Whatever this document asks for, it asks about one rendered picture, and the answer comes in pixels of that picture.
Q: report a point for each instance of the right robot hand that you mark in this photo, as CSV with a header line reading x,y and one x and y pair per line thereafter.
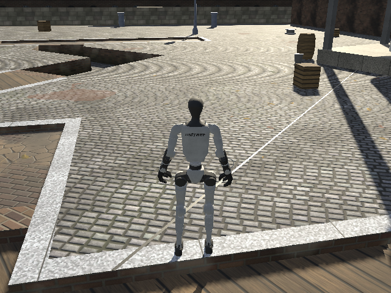
x,y
227,177

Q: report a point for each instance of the robot left forearm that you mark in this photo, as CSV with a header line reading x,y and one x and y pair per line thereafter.
x,y
165,162

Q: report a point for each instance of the robot right upper arm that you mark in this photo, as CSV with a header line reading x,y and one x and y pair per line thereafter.
x,y
214,129

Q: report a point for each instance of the right robot foot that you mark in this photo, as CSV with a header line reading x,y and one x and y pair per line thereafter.
x,y
208,248

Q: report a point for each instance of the left robot hand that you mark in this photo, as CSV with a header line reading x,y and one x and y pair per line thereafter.
x,y
165,174

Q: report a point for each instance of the robot right forearm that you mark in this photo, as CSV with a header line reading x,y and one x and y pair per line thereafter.
x,y
225,164

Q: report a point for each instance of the left robot thigh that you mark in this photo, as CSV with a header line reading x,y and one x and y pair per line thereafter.
x,y
180,189

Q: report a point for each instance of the robot left upper arm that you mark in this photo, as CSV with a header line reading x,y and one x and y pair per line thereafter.
x,y
176,129

